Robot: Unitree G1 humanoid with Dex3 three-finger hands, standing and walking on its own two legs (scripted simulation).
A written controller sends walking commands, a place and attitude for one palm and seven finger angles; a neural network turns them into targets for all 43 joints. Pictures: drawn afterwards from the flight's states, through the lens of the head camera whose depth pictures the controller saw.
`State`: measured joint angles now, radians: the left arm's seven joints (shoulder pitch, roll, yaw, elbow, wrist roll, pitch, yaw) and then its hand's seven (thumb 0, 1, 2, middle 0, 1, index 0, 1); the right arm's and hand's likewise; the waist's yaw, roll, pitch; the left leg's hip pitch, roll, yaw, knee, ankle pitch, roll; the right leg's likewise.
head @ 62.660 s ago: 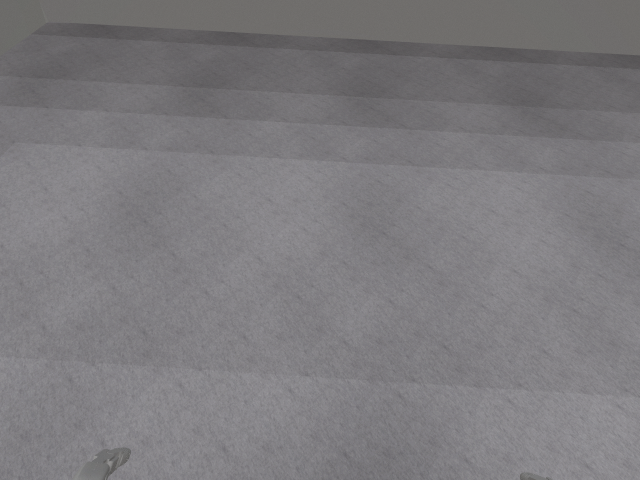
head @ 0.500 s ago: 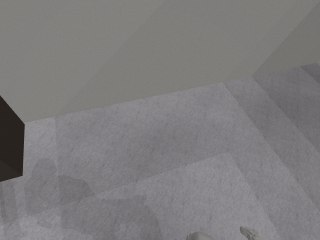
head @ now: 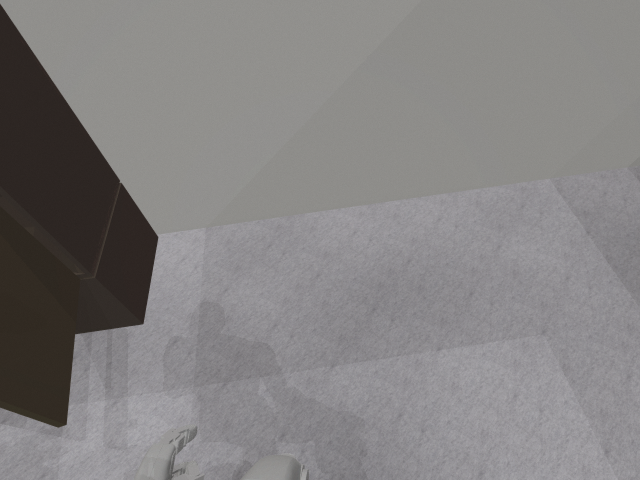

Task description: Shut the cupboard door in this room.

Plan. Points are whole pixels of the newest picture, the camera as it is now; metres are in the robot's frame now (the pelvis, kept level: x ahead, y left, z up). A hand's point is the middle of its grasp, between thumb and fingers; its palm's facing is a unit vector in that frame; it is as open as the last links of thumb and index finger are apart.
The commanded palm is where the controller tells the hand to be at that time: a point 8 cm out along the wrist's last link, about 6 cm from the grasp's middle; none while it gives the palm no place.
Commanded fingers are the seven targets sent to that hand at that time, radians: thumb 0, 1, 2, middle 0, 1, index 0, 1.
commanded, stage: turn to face it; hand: left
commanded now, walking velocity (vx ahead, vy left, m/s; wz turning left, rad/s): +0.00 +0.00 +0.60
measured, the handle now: out of the picture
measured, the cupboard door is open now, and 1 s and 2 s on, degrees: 100 100 100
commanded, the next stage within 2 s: take the last steps up to it in 1.38 s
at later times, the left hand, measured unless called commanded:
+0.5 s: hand out of the picture -0.04 +0.27 -0.18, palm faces +0.35 -0.90 -0.26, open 7.4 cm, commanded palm none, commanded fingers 0.00 0.90 0.90 -0.20 -0.30 -0.20 -0.30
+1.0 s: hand out of the picture +0.03 +0.21 -0.13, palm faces +0.54 -0.79 -0.30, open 7.4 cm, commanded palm none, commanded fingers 0.00 0.90 0.90 -0.20 -0.30 -0.20 -0.30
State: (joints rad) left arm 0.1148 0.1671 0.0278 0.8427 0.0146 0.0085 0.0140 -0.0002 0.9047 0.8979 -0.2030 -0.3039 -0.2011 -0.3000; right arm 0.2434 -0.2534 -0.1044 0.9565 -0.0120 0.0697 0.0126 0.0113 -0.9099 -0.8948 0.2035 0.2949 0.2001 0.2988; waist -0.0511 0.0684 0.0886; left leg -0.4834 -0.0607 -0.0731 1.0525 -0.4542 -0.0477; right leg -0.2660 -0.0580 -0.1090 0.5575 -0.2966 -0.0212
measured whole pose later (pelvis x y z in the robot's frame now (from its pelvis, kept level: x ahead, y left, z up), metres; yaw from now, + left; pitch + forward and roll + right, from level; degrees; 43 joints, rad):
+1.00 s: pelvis +0.04 -0.01 +0.00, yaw +36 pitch +0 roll +3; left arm 0.15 0.16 0.03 0.85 0.02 0.01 0.01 0.00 0.90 0.90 -0.20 -0.30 -0.20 -0.30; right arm 0.23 -0.27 -0.11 0.96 -0.02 0.07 0.03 0.01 -0.91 -0.90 0.20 0.29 0.20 0.30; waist -0.05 0.07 0.09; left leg -0.51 -0.02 -0.04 1.20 -0.38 -0.07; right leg -0.25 -0.09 -0.16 0.54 -0.30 -0.03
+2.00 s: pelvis +0.10 +0.09 +0.01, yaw +55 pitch +0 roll +2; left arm 0.35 0.13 0.04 1.02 0.02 -0.05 0.01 0.00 0.93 0.90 -0.20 -0.30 -0.20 -0.30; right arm 0.33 -0.22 -0.08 1.05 -0.03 0.02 0.03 0.01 -0.92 -0.90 0.20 0.29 0.20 0.30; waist -0.01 0.05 0.02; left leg -0.55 0.06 0.01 1.09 -0.19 -0.02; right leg -0.08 -0.08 -0.17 0.39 -0.30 0.00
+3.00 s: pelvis +0.24 +0.40 +0.00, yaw +56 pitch +1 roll +2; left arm 0.13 0.13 0.05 0.97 0.02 0.00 0.04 -0.02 0.93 0.90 -0.21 -0.30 -0.20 -0.30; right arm 0.23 -0.19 -0.07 1.04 -0.01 0.06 -0.02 0.01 -0.91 -0.90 0.20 0.29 0.20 0.30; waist -0.01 0.05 0.11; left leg -0.42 0.03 -0.02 1.13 -0.45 -0.05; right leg -0.39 -0.07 -0.17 0.52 -0.14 -0.07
